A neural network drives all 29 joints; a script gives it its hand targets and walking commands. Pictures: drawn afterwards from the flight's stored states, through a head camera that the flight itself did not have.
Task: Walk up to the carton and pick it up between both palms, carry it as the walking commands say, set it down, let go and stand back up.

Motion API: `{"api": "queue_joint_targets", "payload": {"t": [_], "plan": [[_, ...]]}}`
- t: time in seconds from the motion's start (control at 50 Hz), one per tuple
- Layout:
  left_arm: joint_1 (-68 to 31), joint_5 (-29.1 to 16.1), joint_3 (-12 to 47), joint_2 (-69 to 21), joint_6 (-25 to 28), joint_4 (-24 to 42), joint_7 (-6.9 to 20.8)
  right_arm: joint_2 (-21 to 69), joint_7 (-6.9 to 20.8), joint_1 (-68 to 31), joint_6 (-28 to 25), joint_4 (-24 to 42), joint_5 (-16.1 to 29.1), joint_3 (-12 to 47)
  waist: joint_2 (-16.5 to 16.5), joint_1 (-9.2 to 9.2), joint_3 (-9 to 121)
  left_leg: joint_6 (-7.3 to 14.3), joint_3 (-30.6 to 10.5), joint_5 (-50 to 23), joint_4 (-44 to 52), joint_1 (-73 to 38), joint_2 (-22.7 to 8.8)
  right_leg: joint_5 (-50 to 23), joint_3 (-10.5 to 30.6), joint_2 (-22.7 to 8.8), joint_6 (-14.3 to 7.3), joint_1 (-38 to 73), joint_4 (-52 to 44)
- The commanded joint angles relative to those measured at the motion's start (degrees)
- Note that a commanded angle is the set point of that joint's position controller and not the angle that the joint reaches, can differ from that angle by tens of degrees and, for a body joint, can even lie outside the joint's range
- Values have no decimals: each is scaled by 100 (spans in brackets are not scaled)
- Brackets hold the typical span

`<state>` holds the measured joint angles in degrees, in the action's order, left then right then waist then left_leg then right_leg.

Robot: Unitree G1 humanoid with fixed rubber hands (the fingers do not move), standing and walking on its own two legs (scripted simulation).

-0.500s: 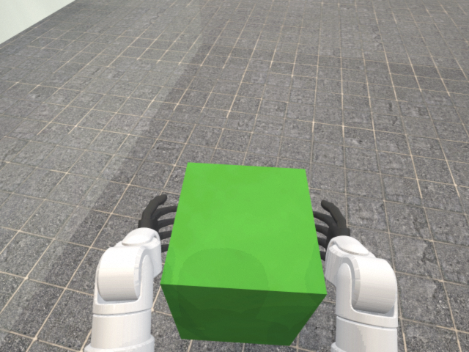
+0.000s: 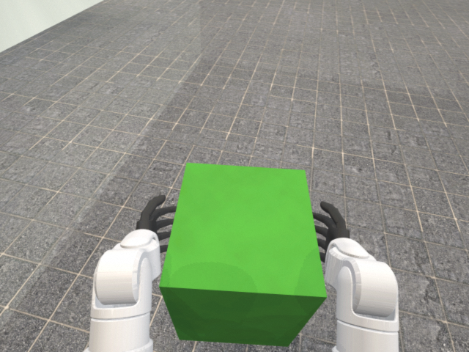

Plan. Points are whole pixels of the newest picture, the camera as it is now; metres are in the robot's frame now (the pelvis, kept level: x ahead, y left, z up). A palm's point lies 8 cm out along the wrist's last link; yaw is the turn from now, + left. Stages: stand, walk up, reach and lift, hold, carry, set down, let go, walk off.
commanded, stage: carry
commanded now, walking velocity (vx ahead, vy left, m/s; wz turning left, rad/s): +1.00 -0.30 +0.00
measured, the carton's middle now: (239, 258) +0.29 +0.00 +0.01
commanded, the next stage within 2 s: none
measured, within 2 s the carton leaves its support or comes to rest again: neither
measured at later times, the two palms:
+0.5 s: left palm (223, 168) +0.48 +0.04 +0.05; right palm (358, 166) +0.50 -0.25 +0.06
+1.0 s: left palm (269, 78) +0.89 -0.08 +0.05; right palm (364, 84) +0.86 -0.36 +0.06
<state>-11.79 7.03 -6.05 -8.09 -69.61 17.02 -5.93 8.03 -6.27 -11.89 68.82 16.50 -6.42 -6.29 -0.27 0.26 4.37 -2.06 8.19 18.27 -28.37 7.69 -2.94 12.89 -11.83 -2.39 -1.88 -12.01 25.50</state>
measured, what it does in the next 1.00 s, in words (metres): walks ahead: right foot, then left foot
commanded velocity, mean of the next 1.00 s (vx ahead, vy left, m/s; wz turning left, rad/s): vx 1.00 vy -0.30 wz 0.00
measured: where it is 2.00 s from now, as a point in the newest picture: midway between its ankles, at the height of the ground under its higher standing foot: (317, 156)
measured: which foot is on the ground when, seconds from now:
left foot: down 0.00-0.44, up 0.46-0.86, down 0.88-1.00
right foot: down 0.00-0.04, up 0.06-0.40, down 0.42-0.92, up 0.94-1.00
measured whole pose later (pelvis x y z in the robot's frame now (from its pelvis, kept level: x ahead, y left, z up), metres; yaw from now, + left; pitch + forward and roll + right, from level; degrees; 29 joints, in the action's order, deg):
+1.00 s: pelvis +0.61 -0.20 -0.01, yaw -6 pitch +2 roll +1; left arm -8.8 6.4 -6.2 -7.6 -71.0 16.9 -6.3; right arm 7.9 -6.4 -10.6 69.7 13.9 -6.6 -4.5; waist 2.8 -1.0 2.1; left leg 3.0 14.9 10.7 -28.0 18.8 -2.8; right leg 14.8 -1.0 2.4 -2.4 -15.4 71.9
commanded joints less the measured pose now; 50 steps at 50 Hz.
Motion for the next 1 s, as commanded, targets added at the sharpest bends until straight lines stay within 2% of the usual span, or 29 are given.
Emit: {"api": "queue_joint_targets", "payload": {"t": [0.0,0.02,0.04,0.06,0.1,0.12,0.18,0.28,0.36,0.38,0.4,0.42,0.44,0.46,0.5,0.54,0.58,0.66,0.74,0.78,0.82,0.84,0.86,0.88,0.9,0.92,0.94,0.96,0.98], "plan": [[-2392,-2470,3975,-5160,105,221,1521,5449,1572,-2364,-4,217,2361,4050,972,-34,1689,121,98,-108,1783,-511,-112,-3062,560,-789,-355,1379,305],[-2371,-2434,3934,-5092,113,131,1509,5357,1578,-2138,-17,58,2282,3930,174,-133,1463,391,-641,-225,1492,-2009,-753,-402,278,-391,-148,-604,839],[-2615,-2419,3960,-5021,61,280,1531,5334,1577,-2028,-80,-125,2223,3844,-1283,-251,987,1015,-2310,-241,1648,-2442,-2058,1878,-94,65,53,-2235,1485],[-2874,-2442,4057,-5101,24,361,1550,5373,1592,-2155,-98,-132,2245,3734,-1312,-210,388,1609,-3308,472,1994,-2063,-2816,1897,655,-451,47,-3184,2202],[-2878,-2454,3976,-5288,3,314,1555,5425,1609,-2447,-56,-4,2238,3690,-447,-167,-84,1465,-2892,1137,2324,-1927,-2603,1057,1114,-600,132,-3873,2731],[-2844,-2502,4026,-5353,18,386,1531,5445,1605,-2492,-45,103,2279,3731,-420,-163,-31,1265,-2493,862,2368,-2104,-2395,568,1119,-616,165,-3920,2638],[-2781,-2519,4120,-5465,74,585,1453,5473,1625,-2498,-43,425,2385,3873,-640,-213,227,873,-1318,-541,2314,-2196,-1851,-204,738,-470,267,-3618,2354],[-2554,-2499,4181,-5263,-37,804,1340,5189,1624,-2312,63,639,2489,3928,-1073,-168,151,592,-206,-2791,2212,-1834,-1547,-636,200,-398,186,-2773,1258],[-2385,-2460,4154,-5265,-127,679,1307,5081,1608,-2294,188,834,2544,3932,-1742,56,1007,292,520,-6862,807,-1396,-1440,-455,-464,427,-172,-4,808],[-2279,-2423,4110,-5314,-102,544,1326,5073,1618,-2346,195,886,2490,3928,-1663,240,1516,291,685,-6983,-436,-1131,-1297,-253,-568,614,-227,1130,470],[-2363,-2350,4064,-5366,-67,557,1363,5042,1641,-2466,158,931,2449,3923,-987,404,1889,281,674,-5977,-1940,-473,-1072,299,-616,665,-128,2255,143],[-2243,-2358,4084,-5452,-42,528,1400,5026,1663,-2585,121,997,2425,3979,303,381,1846,237,440,-3491,-3178,710,-663,1665,451,-31,-174,2627,-336],[-2364,-2478,4090,-5366,-15,424,1435,5085,1676,-2758,127,1068,2442,4037,2032,252,1800,176,-161,785,-4386,2398,154,2035,3364,-1412,-990,2742,-1349],[-2739,-2629,4097,-5370,-27,575,1485,5141,1656,-2781,101,653,2373,3867,841,234,1519,280,-998,1118,-5141,2622,-51,679,3587,-1784,-1208,2414,-1334],[-2668,-2701,4181,-5377,21,607,1499,5320,1626,-2543,31,483,2323,3906,-179,156,1534,463,-1090,570,-4618,2432,-589,190,2548,-1586,-919,1782,-971],[-2755,-2705,4182,-5528,35,683,1518,5531,1586,-2586,40,535,2318,3965,309,106,1409,411,-875,-81,-3883,2369,-756,593,2034,-1328,-733,1313,-1300],[-2612,-2690,4132,-5550,37,579,1579,5535,1533,-2418,29,565,2282,4012,700,84,1311,244,-618,-368,-3261,2546,-755,850,1801,-1221,-868,1253,-1698],[-2445,-2690,4103,-5266,15,591,1647,5407,1436,-2210,54,665,2259,4134,336,139,808,74,-204,-598,-1671,3156,-680,51,1293,-1031,-1071,1610,-2045],[-2356,-2689,4051,-4936,-81,771,1622,5180,1379,-1985,151,661,2253,4115,340,164,424,191,408,-1266,-622,2811,-244,-2007,618,-687,-775,1697,-2015],[-2267,-2686,4053,-4850,-149,774,1597,5125,1364,-1944,203,583,2258,4082,432,174,356,331,666,-1477,-307,2297,30,-3758,355,-600,-639,1701,-1767],[-2230,-2628,4064,-4804,-206,716,1593,5132,1358,-1964,211,386,2245,4035,799,169,715,436,969,-1392,-243,1504,418,-6388,181,-614,-514,1972,-1061],[-2253,-2584,4074,-4796,-218,672,1610,5156,1360,-2021,194,322,2255,4034,1073,132,1060,455,1088,-1194,-209,928,540,-7185,88,-598,-430,2095,-450],[-2349,-2568,4094,-4772,-218,658,1631,5194,1372,-2079,165,320,2270,4024,1077,-61,1408,434,1150,-1217,160,-105,495,-7155,-135,-508,-329,1831,603],[-2548,-2568,4057,-4668,-200,650,1643,5214,1401,-1970,123,241,2214,3918,705,-419,1741,459,634,-979,302,-1884,60,-6240,-199,-386,-263,494,2108],[-2787,-2698,4145,-4712,-202,750,1650,5289,1438,-1928,32,192,2111,3764,-500,-479,1961,1304,-2596,851,604,-3121,-1568,-4414,268,134,106,-1597,4126],[-2650,-2575,4070,-4919,-152,632,1642,5444,1453,-2049,16,158,2117,3809,-1359,-232,1849,1635,-4403,-467,1481,-2740,-2398,394,1319,663,213,-2446,5688],[-2621,-2589,4087,-5154,-103,529,1644,5594,1479,-2114,12,181,2208,3840,-834,-215,1540,1468,-3625,-2331,1235,-2205,-2112,484,2084,291,20,-2460,6088],[-2658,-2609,4176,-5215,-44,553,1601,5652,1474,-2323,-41,208,2235,3856,-265,-158,1719,1408,-3079,-2039,1256,-2122,-2224,114,2179,-36,-45,-2552,6005],[-2719,-2599,4217,-5234,4,727,1537,5768,1480,-2446,-50,341,2346,4021,153,-123,1565,1112,-2474,-1700,1390,-1752,-2043,-149,2128,-238,-114,-2496,5535]]}}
